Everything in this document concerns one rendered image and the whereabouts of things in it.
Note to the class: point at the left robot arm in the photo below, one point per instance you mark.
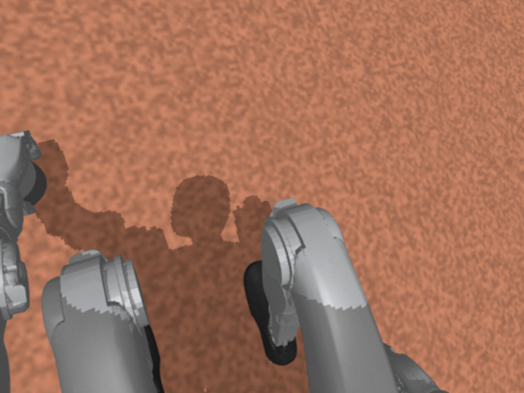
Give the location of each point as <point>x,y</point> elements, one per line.
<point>14,283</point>

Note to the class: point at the tin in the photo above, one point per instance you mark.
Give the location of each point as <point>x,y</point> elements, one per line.
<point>33,184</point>

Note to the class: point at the right robot foot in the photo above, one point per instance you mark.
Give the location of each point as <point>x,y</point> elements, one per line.
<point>259,308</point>

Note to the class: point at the left robot hand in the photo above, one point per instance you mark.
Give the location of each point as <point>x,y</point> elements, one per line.
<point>16,150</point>

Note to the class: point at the left robot foot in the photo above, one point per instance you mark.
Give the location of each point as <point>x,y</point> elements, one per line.
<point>155,359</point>

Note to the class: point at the right robot hand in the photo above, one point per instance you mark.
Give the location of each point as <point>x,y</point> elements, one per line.
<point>409,377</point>

